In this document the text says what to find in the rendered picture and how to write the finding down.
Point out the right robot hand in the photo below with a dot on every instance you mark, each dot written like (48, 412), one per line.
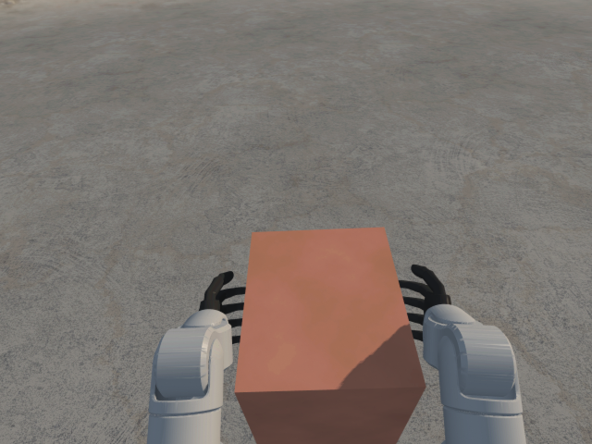
(434, 293)

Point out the left robot hand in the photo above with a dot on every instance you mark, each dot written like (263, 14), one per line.
(214, 297)

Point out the robot right forearm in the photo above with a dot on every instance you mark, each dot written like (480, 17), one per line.
(478, 379)

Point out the robot left forearm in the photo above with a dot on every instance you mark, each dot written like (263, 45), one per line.
(187, 381)

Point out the carton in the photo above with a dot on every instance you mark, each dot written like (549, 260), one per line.
(326, 353)

